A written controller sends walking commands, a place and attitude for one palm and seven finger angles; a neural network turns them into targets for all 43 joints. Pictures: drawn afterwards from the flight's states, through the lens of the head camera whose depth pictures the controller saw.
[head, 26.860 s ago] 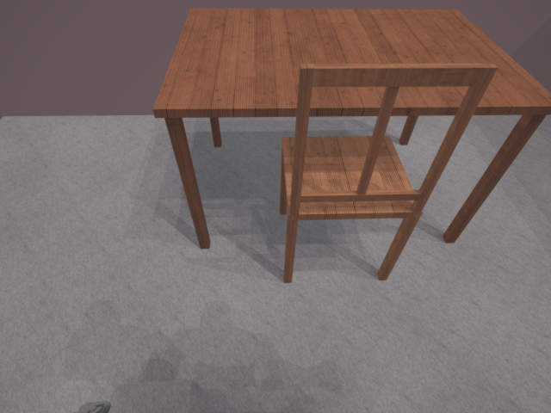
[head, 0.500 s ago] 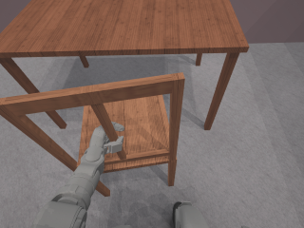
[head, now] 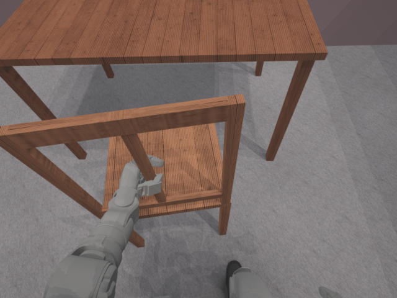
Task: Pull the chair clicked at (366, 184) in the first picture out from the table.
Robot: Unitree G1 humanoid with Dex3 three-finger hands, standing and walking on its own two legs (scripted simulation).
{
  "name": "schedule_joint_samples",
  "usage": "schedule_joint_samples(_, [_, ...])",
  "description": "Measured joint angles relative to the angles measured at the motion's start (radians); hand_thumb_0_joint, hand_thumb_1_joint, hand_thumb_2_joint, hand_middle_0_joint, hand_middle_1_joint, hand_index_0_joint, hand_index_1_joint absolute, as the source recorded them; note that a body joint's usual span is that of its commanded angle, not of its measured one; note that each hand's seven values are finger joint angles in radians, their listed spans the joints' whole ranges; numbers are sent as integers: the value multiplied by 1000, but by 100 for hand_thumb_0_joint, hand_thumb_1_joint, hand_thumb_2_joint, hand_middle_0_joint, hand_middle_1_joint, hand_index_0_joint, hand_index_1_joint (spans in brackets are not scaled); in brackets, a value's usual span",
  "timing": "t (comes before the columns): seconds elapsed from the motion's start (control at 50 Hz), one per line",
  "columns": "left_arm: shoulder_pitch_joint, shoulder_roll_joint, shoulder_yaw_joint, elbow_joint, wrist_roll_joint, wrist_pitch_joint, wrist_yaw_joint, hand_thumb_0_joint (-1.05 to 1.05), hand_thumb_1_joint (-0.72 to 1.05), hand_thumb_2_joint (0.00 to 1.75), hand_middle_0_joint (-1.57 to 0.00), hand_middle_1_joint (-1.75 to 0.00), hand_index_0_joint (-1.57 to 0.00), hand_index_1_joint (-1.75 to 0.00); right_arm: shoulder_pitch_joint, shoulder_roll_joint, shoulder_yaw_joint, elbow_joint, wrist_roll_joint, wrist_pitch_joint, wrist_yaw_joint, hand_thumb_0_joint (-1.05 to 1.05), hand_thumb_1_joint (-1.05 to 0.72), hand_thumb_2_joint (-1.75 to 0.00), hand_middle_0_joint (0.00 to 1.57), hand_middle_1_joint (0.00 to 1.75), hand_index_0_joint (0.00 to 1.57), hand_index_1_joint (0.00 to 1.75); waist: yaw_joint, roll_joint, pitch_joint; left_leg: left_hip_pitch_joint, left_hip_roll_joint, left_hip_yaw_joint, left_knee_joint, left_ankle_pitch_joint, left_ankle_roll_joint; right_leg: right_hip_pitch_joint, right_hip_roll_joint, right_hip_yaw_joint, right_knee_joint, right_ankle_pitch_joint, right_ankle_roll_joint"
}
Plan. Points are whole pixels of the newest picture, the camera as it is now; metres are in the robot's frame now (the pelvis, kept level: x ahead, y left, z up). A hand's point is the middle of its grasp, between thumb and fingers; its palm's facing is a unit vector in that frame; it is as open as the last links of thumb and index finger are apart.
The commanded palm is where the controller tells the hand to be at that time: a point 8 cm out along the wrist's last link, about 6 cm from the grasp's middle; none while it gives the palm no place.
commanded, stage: step backward, pulling the chair out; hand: left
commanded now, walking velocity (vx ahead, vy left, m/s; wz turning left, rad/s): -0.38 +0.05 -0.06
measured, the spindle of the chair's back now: (149, 174) +0.39 +0.13 -0.05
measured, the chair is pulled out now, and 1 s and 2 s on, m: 0.27 0.28 0.29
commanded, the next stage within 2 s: stop walking, hand still on the chair in 1.18 s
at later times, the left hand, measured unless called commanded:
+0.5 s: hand (155, 183) +0.36 +0.11 -0.05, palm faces -0.03 -0.98 -0.21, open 5.7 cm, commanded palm +0.38 +0.16 -0.05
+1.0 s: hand (155, 183) +0.36 +0.11 -0.05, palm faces -0.06 -0.98 -0.21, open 5.7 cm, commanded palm +0.38 +0.16 -0.05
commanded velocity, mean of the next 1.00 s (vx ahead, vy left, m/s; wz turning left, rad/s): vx -0.38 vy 0.01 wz -0.03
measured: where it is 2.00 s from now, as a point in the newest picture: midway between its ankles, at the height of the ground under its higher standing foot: outside the picture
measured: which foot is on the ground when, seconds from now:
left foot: down 0.00-1.00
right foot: down 0.00-1.00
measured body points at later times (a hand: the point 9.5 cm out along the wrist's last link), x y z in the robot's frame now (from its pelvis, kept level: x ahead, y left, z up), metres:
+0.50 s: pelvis +0.00 +0.00 +0.00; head +0.07 -0.03 +0.44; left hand +0.36 +0.16 -0.04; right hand +0.07 -0.26 -0.15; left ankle -0.03 +0.13 -0.72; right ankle +0.15 -0.11 -0.72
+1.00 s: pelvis +0.01 +0.01 +0.00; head +0.07 -0.02 +0.44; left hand +0.36 +0.16 -0.04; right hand +0.06 -0.26 -0.14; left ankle -0.03 +0.13 -0.72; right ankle +0.15 -0.11 -0.72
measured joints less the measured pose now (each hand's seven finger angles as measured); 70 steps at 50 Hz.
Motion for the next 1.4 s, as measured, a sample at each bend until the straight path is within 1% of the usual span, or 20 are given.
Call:
schedule_joint_samples(0.04, [9, 2, -5, -4, 1, -2, 0, 6, 63, 78, -27, -122, -50, -145, 12, -2, 1, -12, -1, -4, -5, 0, -90, -90, 20, 30, 20, 30, 2, -5, -5, 4, -1, 8, -7, -2, 3, 1, 1, 7, -6, 5, 6])
schedule_joint_samples(0.16, [35, 8, -17, -24, 9, -3, -4, 5, 62, 78, -28, -122, -50, -145, 36, 1, 0, -21, -2, 5, -15, 0, -90, -90, 20, 30, 20, 30, 5, -5, -17, 3, 5, 13, 25, -31, 0, -8, 7, 12, 32, -21, 0])
schedule_joint_samples(0.3, [32, 6, -15, -4, 12, -16, -2, 5, 62, 77, -28, -123, -50, -145, 40, 4, 3, -9, -1, 5, -18, 0, -90, -90, 20, 30, 20, 30, 3, -7, -24, 6, 5, 19, 10, -23, 5, -2, 8, 17, 7, -5, 5])
schedule_joint_samples(0.48, [39, 12, -19, -9, 15, -24, -11, 5, 61, 78, -29, -123, -50, -145, 51, 17, 6, -10, -4, 9, -25, 0, -90, -90, 20, 30, 20, 30, 8, -6, -27, -2, 5, 20, 41, -44, 1, -22, 8, 20, 60, -36, 0])
schedule_joint_samples(0.64, [22, 8, -2, 10, 19, -35, -3, 5, 61, 79, -29, -124, -50, -145, 39, 8, 3, -7, -2, 0, -18, 0, -90, -90, 20, 30, 20, 30, 1, -2, -23, -9, 6, 20, 17, -23, 4, -14, 9, 18, 9, -2, 3])
schedule_joint_samples(0.78, [28, 9, -10, -3, 26, -32, -1, 5, 61, 77, -28, -124, -50, -145, 50, -2, -1, -15, -3, 4, -19, 0, -90, -90, 20, 30, 20, 30, -3, -12, -19, 1, 1, 24, 1, -14, 9, -3, 6, 22, -12, 10, 9])
schedule_joint_samples(0.94, [42, 11, -25, -11, 30, -33, -7, 4, 61, 77, -29, -125, -50, -145, 62, 10, 1, -20, -5, 16, -25, 0, -90, -90, 20, 30, 20, 30, 4, -17, -27, 6, 0, 27, 20, -33, 9, -11, 5, 27, 30, -17, 9])
schedule_joint_samples(1.08, [45, 10, -23, -5, 29, -41, -14, 4, 60, 78, -30, -125, -50, -145, 54, 25, 7, -17, -6, 13, -28, 0, -90, -90, 20, 30, 20, 30, 12, -10, -31, 2, 2, 26, 40, -47, 5, -24, 6, 26, 66, -40, 5])
schedule_joint_samples(1.28, [31, 11, -6, 9, 31, -55, -13, 5, 60, 79, -30, -125, -50, -145, 38, 17, 5, -13, -6, -2, -22, 0, -90, -90, 20, 30, 20, 30, 11, -5, -24, -6, 6, 22, 21, -29, 1, -22, 10, 20, 32, -18, 1])
schedule_joint_samples(1.32, [40, 12, -1, -15, 32, -43, -10, 5, 60, 79, -30, -125, -50, -145, 39, 12, 1, -22, -7, 4, -18, 0, -90, -90, 20, 30, 20, 30, 5, -4, -20, -5, 8, 20, 16, -26, 1, -17, 11, 17, 20, -12, 0])
schedule_joint_samples(1.36, [78, 15, 3, -81, 32, -21, -3, 5, 60, 79, -30, -125, -50, -145, 39, 9, -3, -50, -9, 18, -16, 0, -90, -90, 20, 30, 20, 30, -4, -4, -8, 8, 9, 22, 4, -22, 3, -3, 13, 18, 5, -5, 0])
schedule_joint_samples(1.4, [120, 16, -1, -138, 31, -5, 1, 5, 60, 78, -30, -125, -50, -145, 46, 8, -3, -77, -9, 28, -18, 0, -90, -90, 20, 30, 20, 30, -8, -3, 0, 28, 11, 25, -9, -20, 4, 13, 17, 21, -4, -4, 2])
